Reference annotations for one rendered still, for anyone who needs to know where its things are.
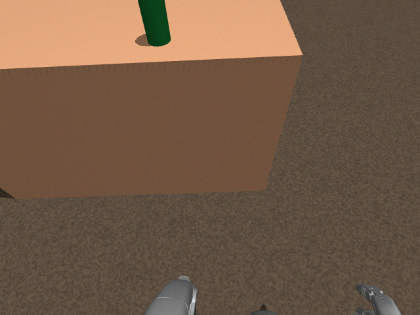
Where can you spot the right robot hand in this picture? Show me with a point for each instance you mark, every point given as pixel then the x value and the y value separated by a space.
pixel 382 304

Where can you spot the bottle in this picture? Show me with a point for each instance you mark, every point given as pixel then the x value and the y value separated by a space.
pixel 154 17

